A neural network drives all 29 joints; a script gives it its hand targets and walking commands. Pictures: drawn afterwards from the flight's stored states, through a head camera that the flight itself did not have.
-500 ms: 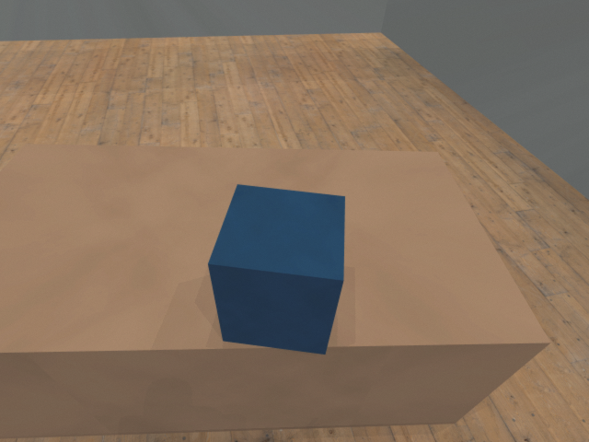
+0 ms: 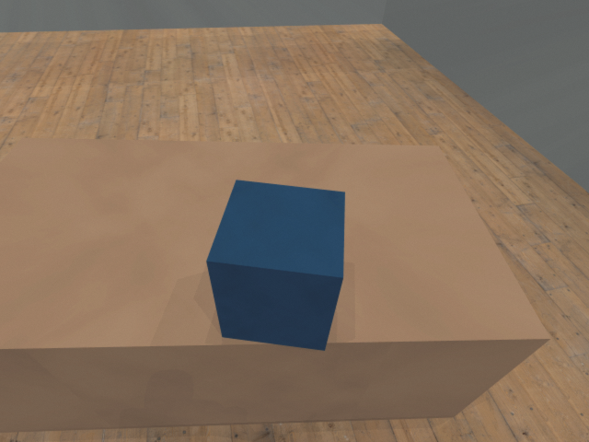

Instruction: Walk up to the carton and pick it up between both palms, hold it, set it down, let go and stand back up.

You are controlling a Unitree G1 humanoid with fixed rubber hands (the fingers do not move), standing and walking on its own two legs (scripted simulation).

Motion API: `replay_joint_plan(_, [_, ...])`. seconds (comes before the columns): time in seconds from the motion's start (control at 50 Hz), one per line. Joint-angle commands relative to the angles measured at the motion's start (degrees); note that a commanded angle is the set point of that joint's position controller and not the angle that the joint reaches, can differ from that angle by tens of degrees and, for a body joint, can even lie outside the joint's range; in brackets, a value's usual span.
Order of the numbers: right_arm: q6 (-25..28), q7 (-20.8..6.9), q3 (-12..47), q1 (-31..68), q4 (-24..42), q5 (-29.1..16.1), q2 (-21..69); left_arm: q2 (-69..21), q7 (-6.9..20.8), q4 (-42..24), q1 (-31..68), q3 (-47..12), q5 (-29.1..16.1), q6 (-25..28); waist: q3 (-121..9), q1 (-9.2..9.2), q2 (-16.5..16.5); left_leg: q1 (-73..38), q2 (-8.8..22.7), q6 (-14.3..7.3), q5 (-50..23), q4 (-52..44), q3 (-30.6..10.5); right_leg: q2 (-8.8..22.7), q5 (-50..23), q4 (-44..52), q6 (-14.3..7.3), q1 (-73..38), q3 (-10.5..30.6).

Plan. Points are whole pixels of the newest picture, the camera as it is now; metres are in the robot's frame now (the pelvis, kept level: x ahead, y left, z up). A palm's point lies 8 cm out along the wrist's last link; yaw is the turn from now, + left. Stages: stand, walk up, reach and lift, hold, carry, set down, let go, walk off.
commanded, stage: stand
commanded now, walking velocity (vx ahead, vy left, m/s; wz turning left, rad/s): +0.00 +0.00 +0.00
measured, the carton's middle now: (281, 267) +0.46 +0.01 -0.08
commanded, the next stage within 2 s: none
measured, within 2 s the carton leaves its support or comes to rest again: neither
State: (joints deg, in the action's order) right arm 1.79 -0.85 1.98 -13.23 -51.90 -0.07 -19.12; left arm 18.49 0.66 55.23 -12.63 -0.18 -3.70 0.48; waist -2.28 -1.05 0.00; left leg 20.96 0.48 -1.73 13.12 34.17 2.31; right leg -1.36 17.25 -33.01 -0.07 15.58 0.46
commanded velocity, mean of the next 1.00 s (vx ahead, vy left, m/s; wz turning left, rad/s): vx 0.00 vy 0.00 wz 0.00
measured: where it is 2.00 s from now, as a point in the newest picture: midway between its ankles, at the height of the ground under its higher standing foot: outside the picture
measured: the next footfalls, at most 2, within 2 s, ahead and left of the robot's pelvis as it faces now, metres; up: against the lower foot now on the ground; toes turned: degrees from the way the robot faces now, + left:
none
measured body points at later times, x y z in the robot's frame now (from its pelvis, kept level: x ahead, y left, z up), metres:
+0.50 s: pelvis +0.00 +0.00 +0.00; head -0.01 +0.01 +0.45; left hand +0.08 +0.28 -0.14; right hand +0.09 -0.29 -0.12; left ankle +0.06 +0.10 -0.73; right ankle +0.00 -0.12 -0.73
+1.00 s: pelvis +0.00 +0.00 +0.00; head -0.01 +0.01 +0.45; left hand +0.07 +0.28 -0.14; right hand +0.08 -0.28 -0.12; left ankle +0.06 +0.10 -0.73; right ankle +0.00 -0.12 -0.73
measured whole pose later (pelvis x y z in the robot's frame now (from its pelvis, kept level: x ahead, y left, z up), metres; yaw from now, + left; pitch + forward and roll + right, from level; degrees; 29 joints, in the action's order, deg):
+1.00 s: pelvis +0.00 +0.00 +0.00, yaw +0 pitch +0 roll -1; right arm 1.8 -0.8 2.5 -13.1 -52.2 -0.1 -19.1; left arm 18.7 0.8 58.5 -11.9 -0.2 -3.7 0.5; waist -1.5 -1.0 0.0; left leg 20.9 0.5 -1.7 12.9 34.2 2.3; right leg -1.4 17.1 -33.0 -0.1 15.6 0.5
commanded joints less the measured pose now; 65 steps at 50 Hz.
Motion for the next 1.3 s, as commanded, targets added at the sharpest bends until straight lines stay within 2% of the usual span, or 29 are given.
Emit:
replay_joint_plan(0.0, [1.99,1.34,-3.22,5.17,-0.5,1.16,-13.67,13.96,-0.88,-0.3,1.17,3.15,4.95,2.04,0.16,2.63,-5.46,-5.39,8.15,-0.98,5.26,-15.57,-12.61,5.85,-2.04,8.64,-3.34,-2.56,6.99])
replay_joint_plan(0.04, [1.66,1.86,-3.22,3.52,-1.1,0.45,-12.97,13.47,-0.73,0.46,2.18,2.73,5.19,1.88,-1.82,0.67,-1.16,-7.32,8.36,-0.75,3.17,-15.03,-12.42,6.03,-2.85,8.95,-3.25,-2.35,6.29])
replay_joint_plan(0.08, [1.82,1.81,-3.23,5.21,0.11,1.1,-13.14,13.06,-0.73,0.78,1.56,3.13,4.74,1.92,-0.16,2.57,-5.92,-6.34,7.23,-0.9,4.44,-15.99,-12.13,5.72,-2.25,7.54,-3.22,-2.34,6.32])
replay_joint_plan(0.14, [1.94,1.9,-3.15,2.68,-1.21,0.79,-12.44,14.34,-0.53,-0.01,4.74,3.38,5.02,1.86,-0.33,-0.21,-3.04,-6.61,7.42,0.84,5.23,-15.87,-10.98,5.7,-5.41,9.28,-3.36,-3.1,6.8])
replay_joint_plan(0.16, [2.03,1.17,-2.92,2.98,-0.74,1.08,-13.34,12.36,-0.78,1.0,0.67,2.74,4.67,1.97,-0.78,2.42,-5.56,-7.44,7.22,-0.05,1.75,-14.49,-11.18,6.75,-4.38,8.98,-3.78,-3.26,7.19])
replay_joint_plan(0.18, [1.81,1.29,-3.69,2.12,-0.93,0.41,-14.53,12.94,-0.55,1.63,1.03,2.57,4.72,2.08,-0.91,0.25,-3.72,-7.37,7.86,-0.36,6.18,-16.28,-12.89,5.94,-2.29,8.51,-3.68,-1.62,5.92])
replay_joint_plan(0.3, [2.41,1.17,-3.76,6.92,0.58,0.53,-13.06,10.7,-0.23,1.57,1.48,2.28,4.91,2.13,-4.36,2.49,-5.62,-10.04,8.75,-0.71,4.42,-16.15,-13.75,5.92,-3.13,8.18,-4.36,-2.96,6.27])
replay_joint_plan(0.32, [2.26,1.17,-3.59,6.18,0.45,0.95,-13.98,12.68,-0.2,1.15,2.6,2.79,5.19,2.08,-3.4,2.34,-2.26,-7.25,8.11,-0.53,3.09,-15.21,-13.02,5.85,-3.55,8.62,-4.03,-4.45,6.3])
replay_joint_plan(0.38, [1.72,1.67,-3.52,6.45,-0.55,1.51,-13.55,12.12,-1.01,1.55,3.32,2.73,4.58,2.02,2.58,2.8,-7.04,-5.93,6.48,0.18,1.87,-15.1,-10.13,6.98,-3.09,9.66,-3.32,-1.62,7.43])
replay_joint_plan(0.4, [1.82,1.5,-3.75,5.45,-0.7,0.93,-13.54,14.65,-1.13,2.08,2.39,3.36,5.01,1.87,-1.0,1.97,-2.68,-9.32,6.52,0.22,-2.42,-14.05,-9.98,6.3,-2.67,8.55,-3.88,-1.4,7.32])
replay_joint_plan(0.44, [2.06,1.47,-3.35,5.37,-0.57,0.63,-13.59,11.86,-0.71,0.43,3.52,2.42,4.74,1.91,-0.37,2.21,-4.08,-7.58,7.85,-0.42,-3.83,-13.81,-10.27,6.57,-6.45,8.82,-3.18,-3.57,6.61])
replay_joint_plan(0.48, [2.21,1.48,-2.79,3.69,-0.78,0.51,-12.01,12.7,-0.96,1.52,3.96,2.43,4.73,2.26,-0.7,1.15,-0.3,-9.72,7.14,-0.42,-3.28,-12.73,-10.06,7.4,-5.8,10.34,-3.87,-1.64,8.21])
replay_joint_plan(0.52, [2.36,1.42,-2.83,3.67,-0.8,1.01,-12.58,13.36,-0.62,1.19,4.0,3.27,4.61,1.84,-0.11,1.37,-6.91,-7.86,7.79,-0.83,0.2,-14.19,-10.87,6.64,-4.26,8.8,-4.0,-1.58,7.91])
replay_joint_plan(0.6, [1.85,1.61,-3.5,4.64,-0.95,1.29,-14.98,13.18,-0.42,2.19,4.25,2.55,5.25,1.37,2.79,0.69,-2.01,-4.65,8.05,-0.71,8.9,-16.26,-13.07,6.5,-0.97,10.34,-3.62,-0.98,6.79])
replay_joint_plan(0.64, [1.4,1.52,-3.34,4.64,-0.2,0.74,-13.95,12.62,-0.66,2.29,1.42,2.69,4.86,1.47,0.5,1.39,-6.21,-5.96,7.74,-0.41,8.92,-16.35,-12.86,6.15,-1.29,9.81,-3.21,-2.22,6.38])
replay_joint_plan(0.72, [1.91,1.41,-2.98,3.14,-1.5,0.73,-12.99,13.91,-0.6,2.43,5.37,2.79,4.79,2.0,1.4,0.06,-2.27,-7.6,6.92,-0.21,2.68,-14.87,-11.01,7.1,-2.79,10.99,-3.7,-2.05,8.43])
replay_joint_plan(0.74, [1.99,1.49,-3.2,3.71,-1.02,1.2,-12.63,12.27,-0.57,2.04,4.2,2.46,4.36,2.22,-0.58,1.02,-7.15,-9.67,7.06,-0.81,0.18,-13.64,-10.29,7.61,-1.72,11.59,-3.47,-1.13,8.42])
replay_joint_plan(0.8, [2.12,1.24,-2.88,3.2,-0.81,0.94,-12.91,13.67,-0.75,3.09,4.58,2.78,5.25,1.86,1.5,0.06,-3.66,-4.74,8.11,-0.21,8.56,-17.12,-13.43,5.35,-0.75,8.84,-3.11,-1.97,5.84])
replay_joint_plan(0.82, [2.13,1.35,-3.09,5.03,-0.59,0.95,-14.46,13.82,-0.94,2.68,2.73,3.05,4.64,1.75,3.38,1.86,-4.85,-4.85,8.05,-0.58,8.2,-16.85,-12.8,5.78,-1.46,9.51,-3.28,-1.56,7.29])
replay_joint_plan(0.86, [2.04,1.3,-3.57,2.7,-0.6,0.73,-14.21,12.67,-0.43,2.5,2.21,2.95,4.38,1.57,1.49,0.83,-6.43,-6.24,7.79,-0.64,7.12,-16.42,-12.06,5.76,-1.72,8.6,-3.52,-1.46,6.7])
replay_joint_plan(0.88, [2.11,1.4,-2.88,4.63,-0.2,0.73,-13.13,12.7,-0.59,2.8,2.87,2.79,4.36,2.11,-0.35,2.34,-2.21,-6.42,7.72,-0.52,6.26,-17.15,-13.08,5.98,-2.75,8.42,-3.8,-2.98,6.43])
replay_joint_plan(0.92, [2.2,1.65,-2.67,3.08,-1.05,0.72,-12.72,12.57,-0.44,2.48,2.16,2.87,4.37,1.89,-1.41,1.69,-6.25,-7.63,9.0,-0.76,4.41,-17.32,-14.4,5.87,-2.86,7.87,-3.78,-3.47,6.73])
replay_joint_plan(1.0, [2.12,1.63,-2.98,3.08,-0.88,0.3,-12.71,13.35,-0.51,1.94,3.12,2.72,4.88,1.58,-1.51,1.18,-1.44,-9.15,7.76,-0.36,3.24,-14.9,-11.93,6.25,-3.97,9.66,-3.82,-2.81,6.74])
replay_joint_plan(1.02, [2.19,1.59,-3.41,4.18,-0.66,0.72,-15.13,12.19,-0.53,3.04,1.97,2.54,4.72,1.81,-0.47,1.94,-6.02,-7.04,7.73,-0.49,6.05,-15.65,-12.19,6.08,-1.53,8.99,-3.69,-3.1,6.37])
replay_joint_plan(1.06, [2.37,1.48,-2.91,2.94,-0.18,0.77,-12.0,12.39,-0.32,3.57,2.42,2.54,4.81,1.93,-0.76,0.35,-2.06,-7.81,7.5,-0.14,2.49,-14.58,-10.34,6.63,-3.72,10.17,-3.34,-2.31,7.04])
replay_joint_plan(1.1, [2.51,1.67,-3.78,3.21,-1.01,0.8,-14.86,13.7,-0.51,3.19,2.95,2.47,4.41,1.66,1.76,1.41,-5.84,-7.47,7.64,-0.74,1.93,-15.96,-12.15,6.04,-2.06,8.81,-3.47,-0.48,6.35])
replay_joint_plan(1.14, [2.02,1.84,-3.57,4.41,-1.23,0.85,-14.03,12.48,-0.23,1.95,4.18,2.47,4.69,2.12,0.89,1.93,-3.12,-5.29,8.32,-0.57,2.21,-15.11,-12.17,6.51,-4.37,9.6,-3.61,-3.7,6.7])
replay_joint_plan(1.22, [2.07,1.71,-2.73,3.46,-0.89,1.0,-12.22,12.16,-0.19,1.45,6.85,1.89,4.97,2.3,-1.31,-0.53,-5.73,-8.24,7.79,-0.3,0.76,-15.34,-10.48,7.31,-6.46,10.17,-3.92,-4.24,8.15])
replay_joint_plan(1.28, [2.3,1.42,-3.13,4.13,-0.76,1.14,-12.74,13.61,-0.46,2.91,4.88,2.63,5.1,2.28,-0.58,1.49,-4.66,-8.23,7.05,-0.23,-1.09,-15.27,-10.28,6.66,-3.73,9.41,-3.34,-3.35,7.32])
